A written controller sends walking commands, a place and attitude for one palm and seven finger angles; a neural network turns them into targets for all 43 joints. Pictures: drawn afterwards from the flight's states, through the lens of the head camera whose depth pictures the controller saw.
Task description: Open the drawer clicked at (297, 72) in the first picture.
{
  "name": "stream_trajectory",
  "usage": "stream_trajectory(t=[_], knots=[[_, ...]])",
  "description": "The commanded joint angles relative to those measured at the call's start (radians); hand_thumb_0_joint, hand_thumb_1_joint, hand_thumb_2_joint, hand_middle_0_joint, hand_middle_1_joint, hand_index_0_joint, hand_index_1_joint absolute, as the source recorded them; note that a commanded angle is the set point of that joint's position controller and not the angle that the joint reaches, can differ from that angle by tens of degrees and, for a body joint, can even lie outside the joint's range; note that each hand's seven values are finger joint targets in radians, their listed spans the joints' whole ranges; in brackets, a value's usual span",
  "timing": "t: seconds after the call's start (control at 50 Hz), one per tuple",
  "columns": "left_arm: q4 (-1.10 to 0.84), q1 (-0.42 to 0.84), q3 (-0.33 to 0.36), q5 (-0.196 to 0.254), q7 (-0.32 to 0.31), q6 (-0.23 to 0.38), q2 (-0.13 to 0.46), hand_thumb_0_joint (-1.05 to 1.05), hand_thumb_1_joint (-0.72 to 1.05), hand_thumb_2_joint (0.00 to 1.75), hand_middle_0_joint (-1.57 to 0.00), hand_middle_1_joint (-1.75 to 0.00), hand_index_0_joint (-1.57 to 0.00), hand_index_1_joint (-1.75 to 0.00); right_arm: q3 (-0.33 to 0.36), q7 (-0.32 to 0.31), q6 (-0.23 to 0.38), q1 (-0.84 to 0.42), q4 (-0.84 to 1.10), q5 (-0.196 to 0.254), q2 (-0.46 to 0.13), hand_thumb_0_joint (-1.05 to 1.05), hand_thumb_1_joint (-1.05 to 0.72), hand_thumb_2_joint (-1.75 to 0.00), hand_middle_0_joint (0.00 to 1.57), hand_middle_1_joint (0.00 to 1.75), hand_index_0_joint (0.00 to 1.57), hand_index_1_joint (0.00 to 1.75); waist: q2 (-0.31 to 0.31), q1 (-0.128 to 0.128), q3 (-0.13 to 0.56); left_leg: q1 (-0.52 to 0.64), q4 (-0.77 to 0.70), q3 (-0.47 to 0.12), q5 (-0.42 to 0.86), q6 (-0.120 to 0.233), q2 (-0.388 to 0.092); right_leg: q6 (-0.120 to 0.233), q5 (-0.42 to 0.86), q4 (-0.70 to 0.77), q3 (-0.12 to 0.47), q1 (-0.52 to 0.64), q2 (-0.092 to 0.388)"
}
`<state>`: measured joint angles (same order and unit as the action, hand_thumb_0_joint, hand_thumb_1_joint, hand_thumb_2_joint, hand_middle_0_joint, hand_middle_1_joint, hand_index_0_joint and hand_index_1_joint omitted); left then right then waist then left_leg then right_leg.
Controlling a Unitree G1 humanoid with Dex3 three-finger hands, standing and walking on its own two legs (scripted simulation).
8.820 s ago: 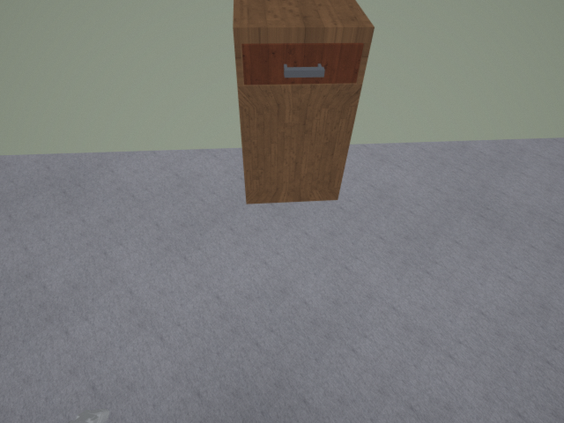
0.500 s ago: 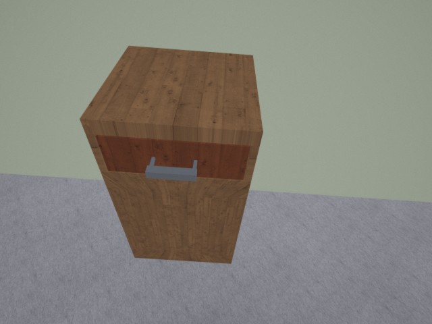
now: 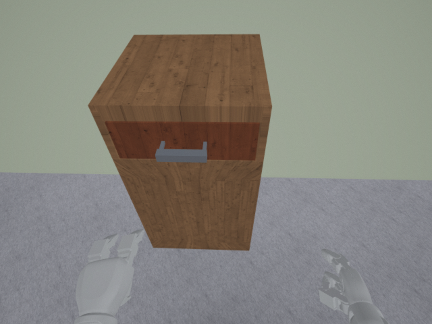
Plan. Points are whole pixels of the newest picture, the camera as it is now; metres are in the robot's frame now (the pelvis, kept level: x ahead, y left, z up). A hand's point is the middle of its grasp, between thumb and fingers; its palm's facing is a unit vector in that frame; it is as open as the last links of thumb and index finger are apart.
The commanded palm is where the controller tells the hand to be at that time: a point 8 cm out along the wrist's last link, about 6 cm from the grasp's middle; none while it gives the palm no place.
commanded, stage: raise the hand with hooked fingers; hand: left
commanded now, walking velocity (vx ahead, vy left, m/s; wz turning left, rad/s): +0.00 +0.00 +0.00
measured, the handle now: (182, 150) +0.56 +0.15 -0.03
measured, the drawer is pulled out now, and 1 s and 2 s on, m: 0.00 0.00 0.00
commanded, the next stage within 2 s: move the hooked fingers above the handle in 1.52 s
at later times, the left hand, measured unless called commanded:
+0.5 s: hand (111, 242) +0.25 +0.22 +0.03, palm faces +0.00 -0.12 -0.99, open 11.3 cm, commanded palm +0.23 +0.23 +0.09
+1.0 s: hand (107, 186) +0.33 +0.24 +0.10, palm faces +0.07 -0.09 -0.99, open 13.7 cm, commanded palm +0.31 +0.24 +0.16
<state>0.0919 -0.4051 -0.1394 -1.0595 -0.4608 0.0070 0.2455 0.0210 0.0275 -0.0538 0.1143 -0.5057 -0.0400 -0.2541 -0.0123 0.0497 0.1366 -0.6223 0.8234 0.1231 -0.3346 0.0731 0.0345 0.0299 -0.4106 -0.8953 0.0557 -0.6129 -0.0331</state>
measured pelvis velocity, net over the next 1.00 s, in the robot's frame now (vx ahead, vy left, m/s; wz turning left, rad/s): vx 0.06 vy -0.02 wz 0.06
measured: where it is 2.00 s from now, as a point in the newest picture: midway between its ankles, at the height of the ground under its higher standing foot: outside the picture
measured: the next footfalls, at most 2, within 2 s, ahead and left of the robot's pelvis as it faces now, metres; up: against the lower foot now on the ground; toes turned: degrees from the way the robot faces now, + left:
none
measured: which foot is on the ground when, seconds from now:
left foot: down 0.00-1.00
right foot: down 0.00-1.00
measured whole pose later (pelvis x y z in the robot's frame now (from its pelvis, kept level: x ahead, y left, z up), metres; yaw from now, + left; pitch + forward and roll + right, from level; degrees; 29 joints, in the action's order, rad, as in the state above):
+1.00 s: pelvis +0.06 -0.02 +0.03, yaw +3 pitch +4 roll +1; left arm 0.04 -0.02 -0.08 -0.95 -0.17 -0.08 0.44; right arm 0.00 -0.02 -0.16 0.09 -0.58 0.00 -0.24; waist -0.05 0.07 0.06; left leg -0.36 0.58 0.04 -0.30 0.04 0.04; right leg 0.05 -0.37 -0.60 -0.01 -0.30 -0.04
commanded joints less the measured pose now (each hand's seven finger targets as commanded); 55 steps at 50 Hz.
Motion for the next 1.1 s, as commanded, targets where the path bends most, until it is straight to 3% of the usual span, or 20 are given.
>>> stream_trajectory(t=[0.0, 0.06, 0.1, 0.16, 0.2, 0.3, 0.36, 0.44, 0.46, 0.54, 0.56, 0.62, 0.72, 0.76, 0.8, 0.9, 0.96, 1.02, 1.08], knots=[[-0.277, 0.129, 0.161, -0.093, -0.096, 0.005, 0.233, 0.0, 0.43, 0.7, -0.23, -0.6, -0.23, -0.6, 0.031, -0.001, -0.023, -0.132, 0.196, -0.023, -0.072, 0.0, -0.9, -0.9, 0.2, 0.3, 0.2, 0.3, -0.002, 0.049, 0.121, 0.161, -0.06, -0.18, 0.009, -0.047, -0.008, 0.065, -0.111, 0.174, 0.096, -0.107, -0.005], [-0.385, 0.306, 0.163, -0.069, -0.099, 0.033, 0.264, 0.0, 0.36, 0.67, -0.24, -0.64, -0.24, -0.64, 0.032, -0.014, -0.032, -0.134, 0.181, -0.036, -0.073, 0.0, -0.9, -0.9, 0.2, 0.3, 0.2, 0.3, -0.073, -0.004, 0.168, 0.243, 0.003, -0.22, 0.015, -0.04, -0.016, 0.058, -0.103, 0.162, 0.117, -0.188, -0.005], [-0.371, 0.301, 0.135, -0.036, -0.084, 0.043, 0.24, 0.0, 0.32, 0.65, -0.24, -0.68, -0.24, -0.68, 0.026, -0.023, -0.026, -0.136, 0.173, -0.036, -0.077, 0.0, -0.9, -0.9, 0.2, 0.3, 0.2, 0.3, -0.122, -0.019, 0.165, 0.256, 0.011, -0.212, 0.017, -0.035, -0.01, 0.056, -0.065, 0.154, 0.086, -0.184, -0.008], [-0.317, 0.268, 0.095, 0.012, -0.032, 0.014, 0.202, 0.0, 0.25, 0.62, -0.25, -0.72, -0.25, -0.72, 0.016, -0.027, -0.024, -0.14, 0.154, -0.027, -0.08, 0.0, -0.9, -0.9, 0.2, 0.3, 0.2, 0.3, -0.092, -0.032, 0.132, 0.244, -0.02, -0.207, 0.025, -0.032, -0.008, 0.049, -0.016, 0.178, 0.052, -0.136, -0.016], [-0.288, 0.24, 0.081, 0.028, 0.012, -0.012, 0.197, 0.0, 0.2, 0.6, -0.25, -0.75, -0.25, -0.75, 0.01, -0.032, -0.034, -0.14, 0.148, -0.019, -0.075, 0.0, -0.9, -0.9, 0.2, 0.3, 0.2, 0.3, -0.05, -0.019, 0.124, 0.22, -0.065, -0.191, 0.04, -0.03, -0.011, 0.041, 0.048, 0.194, 0.015, -0.036, -0.017], [-0.245, 0.18, 0.133, 0.044, 0.095, -0.038, 0.258, 0.0, 0.08, 0.55, -0.26, -0.82, -0.26, -0.82, -0.009, -0.041, -0.035, -0.13, 0.133, -0.005, -0.066, 0.0, -0.9, -0.9, 0.2, 0.3, 0.2, 0.3, 0.041, 0.017, 0.106, 0.198, -0.135, -0.162, 0.115, -0.032, -0.005, 0.03, 0.165, 0.244, 0.025, 0.13, -0.009], [-0.274, 0.151, 0.204, 0.036, 0.098, -0.009, 0.311, 0.0, 0.01, 0.52, -0.26, -0.87, -0.26, -0.87, -0.009, -0.042, -0.025, -0.136, 0.124, -0.01, -0.068, 0.0, -0.9, -0.9, 0.2, 0.3, 0.2, 0.3, 0.012, 0.044, 0.12, 0.214, -0.151, -0.154, 0.195, -0.032, -0.003, 0.035, 0.276, 0.249, 0.042, 0.197, -0.008], [-0.308, 0.183, 0.223, 0.045, 0.07, 0.018, 0.308, 0.0, -0.08, 0.48, -0.27, -0.93, -0.27, -0.93, 0.007, -0.037, -0.022, -0.122, 0.11, -0.012, -0.068, 0.0, -0.9, -0.9, 0.2, 0.3, 0.2, 0.3, -0.02, 0.034, 0.157, 0.246, -0.156, -0.147, 0.242, -0.032, -0.002, 0.032, 0.335, 0.245, 0.038, 0.221, 0.0], [-0.321, 0.207, 0.234, 0.045, 0.064, 0.017, 0.315, 0.0, -0.1, 0.47, -0.27, -0.94, -0.27, -0.94, 0.011, -0.037, -0.022, -0.123, 0.107, -0.015, -0.073, 0.0, -0.9, -0.9, 0.2, 0.3, 0.2, 0.3, 0.007, 0.031, 0.164, 0.249, -0.154, -0.149, 0.249, -0.03, -0.001, 0.03, 0.35, 0.251, 0.045, 0.227, 0.0], [-0.328, 0.248, 0.211, 0.068, 0.059, 0.006, 0.301, 0.0, -0.2, 0.43, -0.28, -1.0, -0.28, -1.0, 0.03, -0.035, -0.023, -0.104, 0.088, -0.005, -0.083, 0.0, -0.9, -0.9, 0.2, 0.3, 0.2, 0.3, -0.012, 0.013, 0.191, 0.282, -0.16, -0.14, 0.289, -0.029, 0.001, 0.023, 0.417, 0.255, 0.037, 0.248, 0.01], [-0.328, 0.256, 0.214, 0.072, 0.065, -0.002, 0.304, 0.0, -0.22, 0.42, -0.28, -1.02, -0.28, -1.02, 0.033, -0.036, -0.023, -0.111, 0.088, -0.003, -0.086, 0.0, -0.9, -0.9, 0.2, 0.3, 0.2, 0.3, 0.015, 0.01, 0.185, 0.283, -0.161, -0.143, 0.298, -0.027, 0.001, 0.021, 0.427, 0.262, 0.043, 0.255, 0.008], [-0.327, 0.296, 0.183, 0.084, 0.094, -0.02, 0.301, 0.0, -0.29, 0.39, -0.29, -1.07, -0.29, -1.07, 0.037, -0.041, -0.027, -0.104, 0.079, 0.006, -0.09, 0.0, -0.9, -0.9, 0.2, 0.3, 0.2, 0.3, 0.011, 0.011, 0.182, 0.299, -0.182, -0.137, 0.307, -0.026, 0.002, 0.016, 0.439, 0.274, 0.028, 0.283, 0.015], [-0.31, 0.373, 0.188, 0.091, 0.15, -0.043, 0.338, 0.0, -0.41, 0.34, -0.29, -1.14, -0.29, -1.14, 0.032, -0.046, -0.04, -0.115, 0.071, 0.019, -0.091, 0.0, -0.9, -0.9, 0.2, 0.3, 0.2, 0.3, 0.016, 0.016, 0.138, 0.331, -0.22, -0.132, 0.348, -0.027, 0.002, 0.014, 0.479, 0.305, 0.019, 0.315, 0.016], [-0.31, 0.417, 0.219, 0.086, 0.169, -0.05, 0.378, 0.0, -0.45, 0.32, -0.3, -1.17, -0.3, -1.17, 0.031, -0.047, -0.044, -0.123, 0.07, 0.022, -0.095, 0.0, -0.9, -0.9, 0.2, 0.3, 0.2, 0.3, 0.013, 0.027, 0.16, 0.351, -0.232, -0.128, 0.372, -0.026, 0.004, 0.013, 0.496, 0.318, 0.027, 0.34, 0.014], [-0.3, 0.467, 0.198, 0.088, 0.185, -0.058, 0.367, 0.0, -0.5, 0.3, -0.3, -1.2, -0.3, -1.2, 0.025, -0.047, -0.051, -0.126, 0.068, 0.027, -0.088, 0.0, -0.9, -0.9, 0.2, 0.3, 0.2, 0.3, -0.023, 0.023, 0.143, 0.366, -0.247, -0.126, 0.37, -0.031, 0.005, 0.014, 0.476, 0.326, 0.013, 0.34, 0.017], [-0.244, 0.586, 0.18, 0.099, 0.244, -0.085, 0.377, 0.0, -0.5, 0.3, -0.3, -1.2, -0.3, -1.2, 0.015, -0.051, -0.067, -0.125, 0.063, 0.039, -0.088, 0.0, -0.9, -0.9, 0.2, 0.3, 0.2, 0.3, -0.005, 0.014, 0.114, 0.387, -0.285, -0.123, 0.349, -0.032, 0.003, 0.01, 0.426, 0.365, -0.005, 0.349, 0.012], [-0.234, 0.653, 0.187, 0.103, 0.283, -0.083, 0.406, 0.0, -0.5, 0.3, -0.3, -1.2, -0.3, -1.2, 0.012, -0.056, -0.072, -0.129, 0.066, 0.04, -0.092, 0.0, -0.9, -0.9, 0.2, 0.3, 0.2, 0.3, -0.018, 0.016, 0.13, 0.416, -0.296, -0.12, 0.358, -0.027, 0.004, 0.009, 0.431, 0.385, -0.002, 0.369, 0.01], [-0.215, 0.721, 0.171, 0.116, 0.32, -0.07, 0.405, 0.0, -0.5, 0.3, -0.3, -1.2, -0.3, -1.2, 0.008, -0.063, -0.076, -0.12, 0.061, 0.041, -0.087, 0.0, -0.9, -0.9, 0.2, 0.3, 0.2, 0.3, 0.008, 0.009, 0.121, 0.42, -0.309, -0.12, 0.35, -0.025, 0.006, 0.006, 0.426, 0.398, -0.013, 0.382, 0.014], [-0.214, 0.78, 0.185, 0.122, 0.343, -0.047, 0.433, 0.0, -0.5, 0.3, -0.3, -1.2, -0.3, -1.2, 0.006, -0.063, -0.077, -0.114, 0.054, 0.042, -0.09, 0.0, -0.9, -0.9, 0.2, 0.3, 0.2, 0.3, -0.018, 0.01, 0.145, 0.439, -0.313, -0.124, 0.374, -0.025, 0.006, 0.009, 0.438, 0.401, -0.016, 0.397, 0.014]])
